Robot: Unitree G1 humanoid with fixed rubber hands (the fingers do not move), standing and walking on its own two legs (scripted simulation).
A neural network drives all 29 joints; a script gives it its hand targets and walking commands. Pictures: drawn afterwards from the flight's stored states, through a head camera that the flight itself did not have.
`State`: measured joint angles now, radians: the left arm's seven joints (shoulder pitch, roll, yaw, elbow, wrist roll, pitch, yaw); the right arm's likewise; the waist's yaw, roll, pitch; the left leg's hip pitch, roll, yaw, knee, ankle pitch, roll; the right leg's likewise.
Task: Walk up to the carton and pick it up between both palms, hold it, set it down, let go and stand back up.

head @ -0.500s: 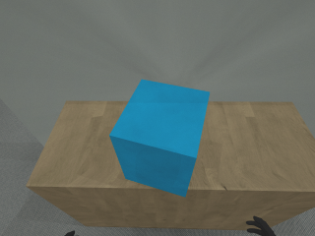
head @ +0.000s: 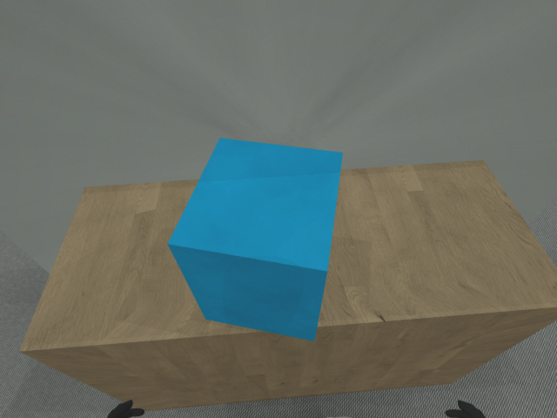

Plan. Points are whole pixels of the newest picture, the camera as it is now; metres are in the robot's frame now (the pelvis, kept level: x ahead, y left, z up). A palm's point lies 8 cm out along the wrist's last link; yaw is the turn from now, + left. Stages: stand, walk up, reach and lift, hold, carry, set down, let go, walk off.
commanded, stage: walk up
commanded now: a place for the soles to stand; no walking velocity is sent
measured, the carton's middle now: (268, 242) +0.38 +0.04 +0.00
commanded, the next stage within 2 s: reach and lift in 0.78 s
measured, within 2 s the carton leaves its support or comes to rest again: neither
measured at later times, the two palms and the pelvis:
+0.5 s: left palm out of the picture +0.11 +0.27 -0.10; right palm out of the picture +0.06 -0.28 -0.10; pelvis +0.00 +0.00 +0.00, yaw -3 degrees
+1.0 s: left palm (136, 384) +0.18 +0.25 -0.10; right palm out of the picture +0.11 -0.29 -0.11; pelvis -0.01 +0.00 -0.01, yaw -1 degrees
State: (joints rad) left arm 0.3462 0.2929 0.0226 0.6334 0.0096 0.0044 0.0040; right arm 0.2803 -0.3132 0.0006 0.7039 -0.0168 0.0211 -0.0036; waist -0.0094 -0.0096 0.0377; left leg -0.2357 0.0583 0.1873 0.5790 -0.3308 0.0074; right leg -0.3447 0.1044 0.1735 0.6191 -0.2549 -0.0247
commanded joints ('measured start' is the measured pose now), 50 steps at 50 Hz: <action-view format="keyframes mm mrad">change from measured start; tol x16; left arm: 1 45 120 43 -78 6 -14 5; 39 -33 119 32 -36 -4 -8 16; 40 -565 163 0 -85 -32 151 37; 50 -275 94 41 -278 39 346 -2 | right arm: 1 -1 -160 -45 -77 -3 -11 -7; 39 80 -146 -44 -73 1 -13 -12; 40 -380 -80 -180 -9 -93 -182 36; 50 -2 -92 -170 13 11 -220 15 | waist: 1 11 42 -38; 39 -18 -85 -65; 41 -16 44 107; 50 -31 -56 -236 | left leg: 1 63 183 -157 -130 68 112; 9 56 1 -108 73 -78 21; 18 122 220 -245 -158 204 134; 25 -25 143 -165 -167 23 91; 39 174 63 -170 -90 49 52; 40 -158 31 -129 -35 -152 8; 42 -292 103 -170 -141 -355 51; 50 167 -11 -99 0 178 -22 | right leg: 1 -33 -68 37 14 151 -6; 10 -113 -204 420 -257 12 -126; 18 -3 -50 41 21 114 15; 39 -73 -97 230 -170 97 -26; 40 -180 -92 -147 -27 -237 -55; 50 144 -110 -155 -53 402 -16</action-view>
